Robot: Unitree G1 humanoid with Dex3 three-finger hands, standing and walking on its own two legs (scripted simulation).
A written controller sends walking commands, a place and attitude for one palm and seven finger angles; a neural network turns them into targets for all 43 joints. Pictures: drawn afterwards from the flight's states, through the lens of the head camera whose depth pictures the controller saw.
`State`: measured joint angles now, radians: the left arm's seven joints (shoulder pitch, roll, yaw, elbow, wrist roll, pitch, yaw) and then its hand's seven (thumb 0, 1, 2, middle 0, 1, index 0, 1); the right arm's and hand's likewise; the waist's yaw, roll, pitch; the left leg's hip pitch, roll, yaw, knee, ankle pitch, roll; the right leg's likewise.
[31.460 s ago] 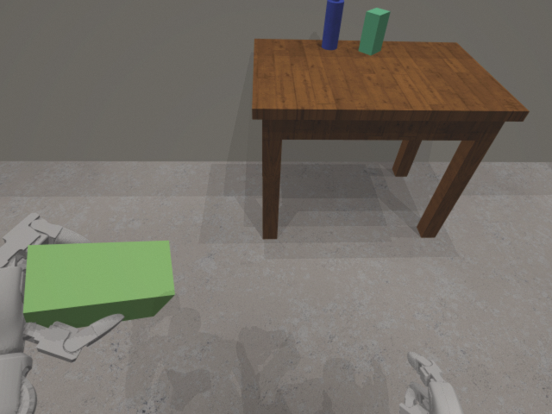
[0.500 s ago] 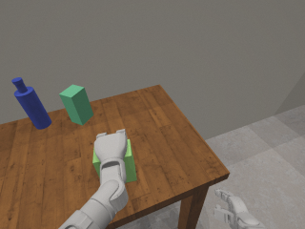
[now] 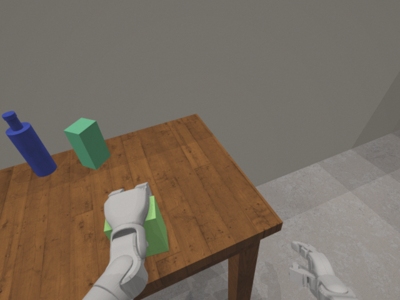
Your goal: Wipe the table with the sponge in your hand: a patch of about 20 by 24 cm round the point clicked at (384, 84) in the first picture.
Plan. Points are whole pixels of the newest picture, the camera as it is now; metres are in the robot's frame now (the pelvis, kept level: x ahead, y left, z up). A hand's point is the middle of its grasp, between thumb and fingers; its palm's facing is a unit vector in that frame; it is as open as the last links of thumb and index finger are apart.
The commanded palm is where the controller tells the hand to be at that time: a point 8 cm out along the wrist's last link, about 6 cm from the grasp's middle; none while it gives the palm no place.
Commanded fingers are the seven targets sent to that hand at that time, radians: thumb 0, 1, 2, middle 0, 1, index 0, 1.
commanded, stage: wipe back along the third lane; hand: left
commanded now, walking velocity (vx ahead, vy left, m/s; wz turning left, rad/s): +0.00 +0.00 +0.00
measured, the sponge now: (141, 235) +0.28 +0.18 -0.03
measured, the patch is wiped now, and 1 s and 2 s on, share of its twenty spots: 1.00 1.00 1.00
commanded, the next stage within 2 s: slide back across to the middle lane in 0.12 s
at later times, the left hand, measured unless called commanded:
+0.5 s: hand (128, 222) +0.27 +0.19 +0.04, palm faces +0.06 -0.19 -0.98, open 10.5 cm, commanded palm +0.21 +0.20 +0.08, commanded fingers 0.00 0.10 1.30 -1.20 -1.60 -1.20 -1.60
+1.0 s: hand (105, 231) +0.24 +0.23 +0.04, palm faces +0.07 -0.25 -0.96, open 10.5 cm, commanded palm +0.19 +0.24 +0.08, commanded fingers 0.00 0.10 1.30 -1.20 -1.60 -1.20 -1.60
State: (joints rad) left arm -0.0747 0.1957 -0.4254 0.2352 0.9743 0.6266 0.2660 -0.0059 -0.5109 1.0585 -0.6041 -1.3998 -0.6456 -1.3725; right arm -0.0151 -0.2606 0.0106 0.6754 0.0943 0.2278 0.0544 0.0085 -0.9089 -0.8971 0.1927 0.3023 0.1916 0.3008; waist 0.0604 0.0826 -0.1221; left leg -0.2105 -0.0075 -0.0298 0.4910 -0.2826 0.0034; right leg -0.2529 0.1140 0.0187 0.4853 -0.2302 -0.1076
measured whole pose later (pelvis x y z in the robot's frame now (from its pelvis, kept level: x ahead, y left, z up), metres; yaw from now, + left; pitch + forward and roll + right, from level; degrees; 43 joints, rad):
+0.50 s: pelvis +0.00 +0.01 +0.00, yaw -1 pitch -1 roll +1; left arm 0.01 0.20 -0.37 0.10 0.96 0.60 0.24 -0.01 -0.52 1.06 -0.63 -1.37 -0.67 -1.35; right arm -0.02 -0.24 0.02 0.66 0.09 0.21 0.04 0.01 -0.91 -0.90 0.19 0.30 0.19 0.30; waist 0.06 0.07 -0.11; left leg -0.18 -0.02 -0.01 0.48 -0.28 0.01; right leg -0.24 0.10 0.04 0.49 -0.23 -0.09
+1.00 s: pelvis +0.00 +0.03 +0.00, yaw -1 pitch -2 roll +0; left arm 0.13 0.25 -0.29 -0.04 0.92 0.52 0.20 -0.01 -0.54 1.06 -0.65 -1.35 -0.69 -1.32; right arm -0.01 -0.23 0.04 0.66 0.07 0.19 0.02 0.01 -0.91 -0.90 0.20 0.30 0.19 0.30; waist 0.08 0.07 -0.08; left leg -0.15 -0.03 0.00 0.46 -0.27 0.03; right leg -0.20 0.09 0.05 0.46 -0.22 -0.06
